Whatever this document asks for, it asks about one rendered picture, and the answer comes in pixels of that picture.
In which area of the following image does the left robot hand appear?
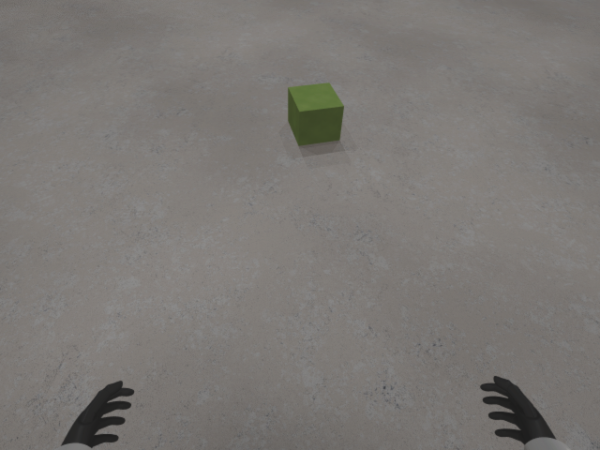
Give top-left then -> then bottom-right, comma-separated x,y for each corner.
61,381 -> 134,448

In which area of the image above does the right robot hand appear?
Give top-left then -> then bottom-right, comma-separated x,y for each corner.
480,376 -> 556,445

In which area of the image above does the carton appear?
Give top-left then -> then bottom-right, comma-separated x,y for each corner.
288,82 -> 344,146

